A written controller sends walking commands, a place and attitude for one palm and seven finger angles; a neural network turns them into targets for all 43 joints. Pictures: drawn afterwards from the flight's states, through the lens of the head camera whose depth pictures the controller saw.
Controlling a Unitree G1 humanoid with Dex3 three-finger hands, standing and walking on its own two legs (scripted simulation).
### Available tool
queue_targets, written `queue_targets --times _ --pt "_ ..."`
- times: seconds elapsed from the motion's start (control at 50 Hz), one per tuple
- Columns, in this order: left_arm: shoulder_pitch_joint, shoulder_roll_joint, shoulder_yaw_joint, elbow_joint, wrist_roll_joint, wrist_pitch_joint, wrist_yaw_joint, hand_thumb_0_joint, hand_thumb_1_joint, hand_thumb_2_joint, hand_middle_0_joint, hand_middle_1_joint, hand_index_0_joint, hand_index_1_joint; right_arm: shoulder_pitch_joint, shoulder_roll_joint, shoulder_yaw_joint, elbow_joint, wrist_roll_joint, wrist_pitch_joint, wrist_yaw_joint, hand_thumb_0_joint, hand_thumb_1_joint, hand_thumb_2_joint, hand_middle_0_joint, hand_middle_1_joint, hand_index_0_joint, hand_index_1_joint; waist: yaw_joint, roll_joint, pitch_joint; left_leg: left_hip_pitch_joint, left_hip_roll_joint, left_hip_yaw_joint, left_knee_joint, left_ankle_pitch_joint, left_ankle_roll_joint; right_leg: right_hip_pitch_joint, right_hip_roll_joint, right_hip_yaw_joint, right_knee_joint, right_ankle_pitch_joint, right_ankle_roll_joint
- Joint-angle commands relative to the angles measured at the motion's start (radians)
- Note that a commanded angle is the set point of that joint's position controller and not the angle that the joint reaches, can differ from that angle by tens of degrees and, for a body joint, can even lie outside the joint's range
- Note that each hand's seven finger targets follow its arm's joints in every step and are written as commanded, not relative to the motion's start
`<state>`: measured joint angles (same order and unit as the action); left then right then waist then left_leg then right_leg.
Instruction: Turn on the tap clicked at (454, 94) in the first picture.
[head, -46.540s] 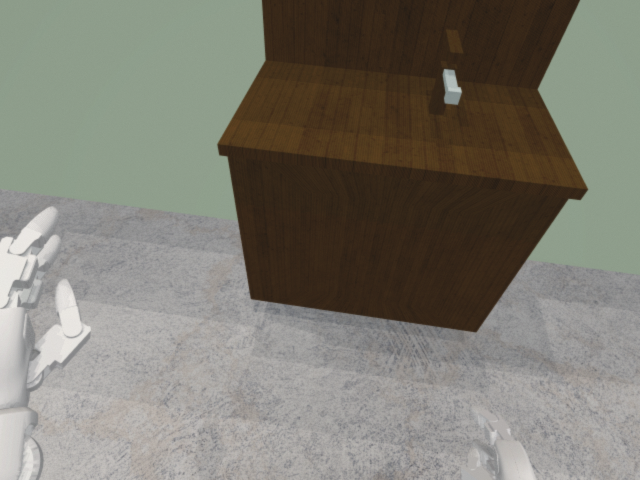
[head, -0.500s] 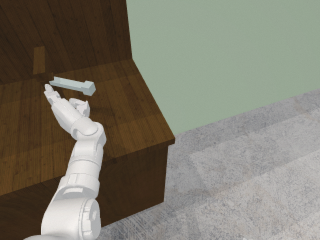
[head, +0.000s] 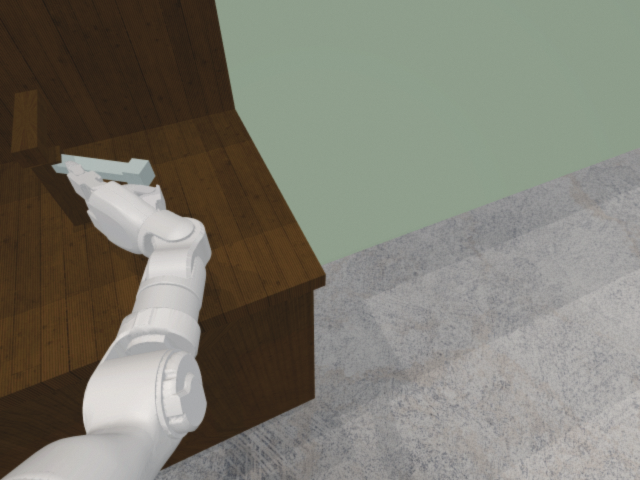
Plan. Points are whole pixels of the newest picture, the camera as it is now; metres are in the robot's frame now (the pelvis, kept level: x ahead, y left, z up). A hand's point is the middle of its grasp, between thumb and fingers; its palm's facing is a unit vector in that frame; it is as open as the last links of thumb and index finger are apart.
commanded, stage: push the lever round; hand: left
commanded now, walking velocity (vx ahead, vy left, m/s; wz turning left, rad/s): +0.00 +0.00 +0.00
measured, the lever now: (139, 174) +0.49 +0.23 +0.12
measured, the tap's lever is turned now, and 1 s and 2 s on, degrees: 55 82 82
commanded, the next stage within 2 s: lift the hand up off the lever in 0.80 s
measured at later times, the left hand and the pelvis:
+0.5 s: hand (167, 180) +0.49 +0.19 +0.11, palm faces +0.84 -0.52 -0.15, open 8.0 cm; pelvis +0.00 -0.01 +0.00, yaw +1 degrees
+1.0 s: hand (172, 162) +0.52 +0.19 +0.11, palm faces +0.82 -0.55 -0.15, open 7.9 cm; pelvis +0.01 +0.00 +0.00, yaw +0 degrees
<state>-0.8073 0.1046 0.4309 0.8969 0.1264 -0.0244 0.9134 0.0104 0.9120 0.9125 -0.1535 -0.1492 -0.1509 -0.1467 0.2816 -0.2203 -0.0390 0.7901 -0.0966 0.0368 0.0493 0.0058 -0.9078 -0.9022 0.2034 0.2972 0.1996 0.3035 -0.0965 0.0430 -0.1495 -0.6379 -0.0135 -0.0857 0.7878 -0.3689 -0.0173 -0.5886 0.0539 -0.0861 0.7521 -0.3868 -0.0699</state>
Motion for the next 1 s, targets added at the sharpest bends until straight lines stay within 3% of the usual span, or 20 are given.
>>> queue_targets --times 0.0,0.04,0.08,0.14,0.18,0.22,0.32,0.38,0.48,0.58,0.68,0.76,0.88,0.9,0.98 --pt "-0.519 0.195 -0.022 -0.169 0.041 -0.057 0.015 0.000 0.900 0.900 -0.150 -0.150 -0.150 -0.150 0.017 -0.133 -0.042 -0.080 -0.005 -0.038 -0.007 0.000 -0.900 -0.900 0.200 0.300 0.200 0.300 -0.026 -0.055 -0.306 0.127 -0.009 0.041 -0.054 0.247 0.044 0.176 -0.053 0.044 -0.117 0.344 0.066" --pt "-0.528 0.221 0.003 -0.166 0.048 -0.059 0.022 0.000 0.900 0.900 -0.150 -0.150 -0.150 -0.150 0.023 -0.134 -0.043 -0.074 -0.007 -0.038 -0.005 0.000 -0.900 -0.900 0.200 0.300 0.200 0.300 -0.024 -0.040 -0.323 0.125 -0.011 0.043 -0.053 0.256 0.045 0.191 -0.057 0.046 -0.113 0.362 0.067" --pt "-0.545 0.195 -0.025 -0.163 0.057 -0.058 0.025 0.000 0.900 0.900 -0.150 -0.150 -0.150 -0.150 0.032 -0.131 -0.044 -0.073 -0.009 -0.037 0.000 0.000 -0.900 -0.900 0.200 0.300 0.200 0.300 -0.032 -0.016 -0.337 0.142 -0.010 0.045 -0.050 0.274 0.044 0.183 -0.057 0.044 -0.109 0.374 0.067" --pt "-0.540 0.215 0.000 -0.142 0.064 -0.053 0.034 0.000 0.900 0.900 -0.150 -0.150 -0.150 -0.150 0.045 -0.133 -0.046 -0.067 -0.015 -0.038 0.003 0.000 -0.900 -0.900 0.200 0.300 0.200 0.300 -0.030 -0.032 -0.351 0.134 -0.009 0.041 -0.047 0.288 0.044 0.197 -0.059 0.042 -0.103 0.410 0.070" --pt "-0.544 0.186 -0.021 -0.148 0.064 -0.053 0.038 0.000 0.900 0.900 -0.150 -0.150 -0.150 -0.150 0.048 -0.130 -0.046 -0.072 -0.015 -0.040 0.009 0.000 -0.900 -0.900 0.200 0.300 0.200 0.300 -0.031 -0.014 -0.357 0.148 -0.010 0.047 -0.044 0.301 0.044 0.190 -0.057 0.040 -0.103 0.422 0.072" --pt "-0.547 0.215 0.007 -0.136 0.063 -0.050 0.044 0.000 0.900 0.900 -0.150 -0.150 -0.150 -0.150 0.055 -0.135 -0.046 -0.070 -0.016 -0.041 0.011 0.000 -0.900 -0.900 0.200 0.300 0.200 0.300 -0.033 -0.048 -0.361 0.125 -0.010 0.047 -0.042 0.287 0.047 0.209 -0.064 0.045 -0.106 0.448 0.080" --pt "-0.613 0.229 0.000 -0.072 0.078 -0.054 0.041 0.000 0.900 0.900 -0.150 -0.150 -0.150 -0.150 0.060 -0.138 -0.042 -0.057 -0.018 -0.047 0.010 0.000 -0.900 -0.900 0.200 0.300 0.200 0.300 -0.058 -0.075 -0.302 0.081 -0.011 0.046 -0.046 0.217 0.054 0.168 -0.065 0.051 -0.120 0.381 0.085" --pt "-0.661 0.250 0.001 -0.074 0.090 -0.066 0.041 0.000 0.900 0.900 -0.150 -0.150 -0.150 -0.150 0.066 -0.137 -0.042 -0.054 -0.019 -0.049 0.007 0.000 -0.900 -0.900 0.200 0.300 0.200 0.300 -0.063 -0.021 -0.326 0.098 -0.010 0.043 -0.044 0.220 0.055 0.145 -0.059 0.050 -0.111 0.338 0.075" --pt "-0.677 0.260 0.006 -0.036 0.095 -0.068 0.044 0.000 0.900 0.900 -0.150 -0.150 -0.150 -0.150 0.090 -0.139 -0.042 -0.052 -0.024 -0.049 0.011 0.000 -0.900 -0.900 0.200 0.300 0.200 0.300 -0.071 -0.015 -0.361 0.106 -0.008 0.038 -0.032 0.245 0.055 0.136 -0.056 0.046 -0.100 0.358 0.076" --pt "-0.681 0.230 -0.004 -0.024 0.083 -0.077 0.043 0.000 0.900 0.900 -0.150 -0.150 -0.150 -0.150 0.115 -0.139 -0.044 -0.046 -0.029 -0.050 0.025 0.000 -0.900 -0.900 0.200 0.300 0.200 0.300 -0.072 0.001 -0.386 0.134 -0.004 0.032 -0.023 0.292 0.049 0.123 -0.046 0.034 -0.089 0.382 0.073" --pt "-0.676 0.300 0.052 0.006 0.081 -0.073 0.043 0.000 0.900 0.900 -0.150 -0.150 -0.150 -0.150 0.131 -0.149 -0.045 -0.049 -0.027 -0.046 0.025 0.000 -0.900 -0.900 0.200 0.300 0.200 0.300 -0.073 -0.051 -0.375 0.070 -0.006 0.039 -0.025 0.261 0.056 0.167 -0.056 0.045 -0.094 0.416 0.086" --pt "-0.719 0.314 0.046 0.032 0.094 -0.061 0.041 0.000 0.900 0.900 -0.150 -0.150 -0.150 -0.150 0.142 -0.152 -0.042 -0.040 -0.027 -0.047 0.026 0.000 -0.900 -0.900 0.200 0.300 0.200 0.300 -0.084 -0.017 -0.347 0.070 -0.005 0.039 -0.032 0.246 0.058 0.136 -0.052 0.045 -0.100 0.375 0.081" --pt "-0.709 0.302 0.042 0.049 0.100 -0.066 0.041 0.000 0.900 0.900 -0.150 -0.150 -0.150 -0.150 0.167 -0.153 -0.042 -0.042 -0.035 -0.048 0.040 0.000 -0.900 -0.900 0.200 0.300 0.200 0.300 -0.081 0.009 -0.368 0.100 -0.001 0.034 -0.025 0.290 0.055 0.111 -0.041 0.033 -0.092 0.381 0.075" --pt "-0.694 0.306 0.050 0.047 0.098 -0.067 0.042 0.000 0.900 0.900 -0.150 -0.150 -0.150 -0.150 0.170 -0.153 -0.044 -0.045 -0.035 -0.048 0.042 0.000 -0.900 -0.900 0.200 0.300 0.200 0.300 -0.078 -0.008 -0.381 0.102 0.000 0.035 -0.023 0.298 0.055 0.124 -0.040 0.032 -0.091 0.396 0.076" --pt "-0.664 0.318 0.070 -0.022 0.085 -0.078 0.037 0.000 0.900 0.900 -0.150 -0.150 -0.150 -0.150 0.184 -0.153 -0.049 -0.053 -0.034 -0.044 0.046 0.000 -0.900 -0.900 0.200 0.300 0.200 0.300 -0.053 0.022 -0.445 0.154 0.004 0.036 -0.023 0.379 0.048 0.171 -0.037 0.030 -0.082 0.466 0.072"
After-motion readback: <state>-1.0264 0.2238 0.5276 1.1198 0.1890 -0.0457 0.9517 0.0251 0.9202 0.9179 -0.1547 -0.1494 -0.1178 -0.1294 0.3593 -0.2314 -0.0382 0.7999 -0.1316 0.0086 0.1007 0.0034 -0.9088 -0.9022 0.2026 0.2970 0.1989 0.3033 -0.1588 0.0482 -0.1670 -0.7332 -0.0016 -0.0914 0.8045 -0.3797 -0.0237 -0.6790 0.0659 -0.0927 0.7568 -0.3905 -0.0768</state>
